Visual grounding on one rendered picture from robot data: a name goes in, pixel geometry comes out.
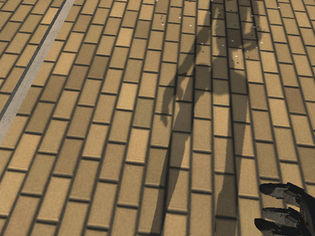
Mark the robot right hand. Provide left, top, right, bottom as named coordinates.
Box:
left=254, top=182, right=315, bottom=236

